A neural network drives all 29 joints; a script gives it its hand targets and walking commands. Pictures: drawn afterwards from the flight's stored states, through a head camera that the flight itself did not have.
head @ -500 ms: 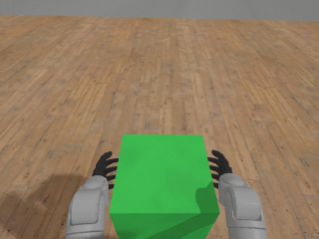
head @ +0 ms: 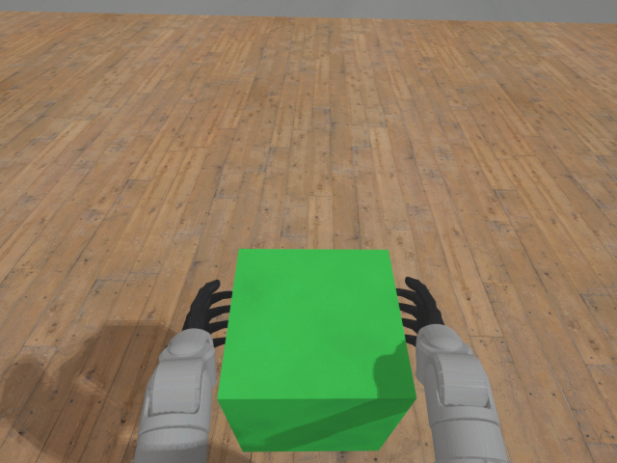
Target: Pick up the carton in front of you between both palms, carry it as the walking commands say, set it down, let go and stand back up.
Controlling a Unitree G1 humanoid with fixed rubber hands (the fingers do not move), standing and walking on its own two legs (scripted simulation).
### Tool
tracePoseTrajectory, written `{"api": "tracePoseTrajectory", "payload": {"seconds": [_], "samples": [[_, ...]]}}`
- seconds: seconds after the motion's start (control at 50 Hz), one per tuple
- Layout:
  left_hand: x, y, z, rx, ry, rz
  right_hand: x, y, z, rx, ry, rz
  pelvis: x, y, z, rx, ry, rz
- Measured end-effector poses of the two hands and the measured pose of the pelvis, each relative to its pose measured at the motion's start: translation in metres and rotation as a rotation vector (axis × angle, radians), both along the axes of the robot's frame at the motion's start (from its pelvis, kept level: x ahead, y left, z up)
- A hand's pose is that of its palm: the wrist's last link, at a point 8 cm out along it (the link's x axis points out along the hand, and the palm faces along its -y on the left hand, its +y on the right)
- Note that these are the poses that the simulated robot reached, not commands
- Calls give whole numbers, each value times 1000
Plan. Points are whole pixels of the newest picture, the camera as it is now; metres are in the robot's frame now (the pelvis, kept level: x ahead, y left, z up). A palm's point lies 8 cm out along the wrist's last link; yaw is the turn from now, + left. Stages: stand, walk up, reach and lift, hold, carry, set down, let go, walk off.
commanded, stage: carry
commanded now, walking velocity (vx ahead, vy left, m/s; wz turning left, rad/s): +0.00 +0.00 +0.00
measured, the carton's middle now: (312, 355) +0.31 +0.00 -0.04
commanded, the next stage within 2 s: hold in 0.24 s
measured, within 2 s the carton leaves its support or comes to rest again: neither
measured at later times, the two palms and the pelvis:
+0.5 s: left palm (185, 356) +0.26 +0.16 +0.04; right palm (423, 340) +0.28 -0.14 +0.04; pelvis -0.01 +0.00 +0.01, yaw +3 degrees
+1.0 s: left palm (190, 357) +0.25 +0.15 +0.06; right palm (432, 334) +0.28 -0.15 +0.06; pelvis -0.02 -0.02 +0.01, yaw +5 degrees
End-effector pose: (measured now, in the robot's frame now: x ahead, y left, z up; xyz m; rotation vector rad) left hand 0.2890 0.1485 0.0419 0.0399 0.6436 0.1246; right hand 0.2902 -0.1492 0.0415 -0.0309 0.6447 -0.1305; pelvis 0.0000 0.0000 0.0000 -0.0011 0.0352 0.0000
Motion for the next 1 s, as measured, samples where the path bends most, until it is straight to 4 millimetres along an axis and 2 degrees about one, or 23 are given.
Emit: {"api": "tracePoseTrajectory", "payload": {"seconds": [0.26, 0.36, 0.52, 0.66, 0.82, 1.0], "samples": [[-2, 2, -2, 1, 21, 0, -2, 2, -1, -6, 20, 2, 1, 2, 1, -2, -23, 2], [-12, 3, -1, 10, 29, -3, -10, 3, 0, -23, 28, 18, -1, 1, 7, -1, -104, 25], [-28, 11, 4, 11, 23, 46, -12, 11, 4, -19, 21, 63, -11, -5, 8, 2, -159, 48], [-34, 6, 8, 11, 19, 57, -16, 7, 8, -14, 17, 68, -20, -11, 7, 5, -184, 63], [-38, 1, 12, 11, 17, 67, -17, 1, 11, -5, 14, 72, -25, -19, 6, 9, -195, 75], [-35, 0, 15, 6, 13, 87, -9, 0, 14, 4, 10, 84, -21, -25, 6, 9, -193, 87]]}}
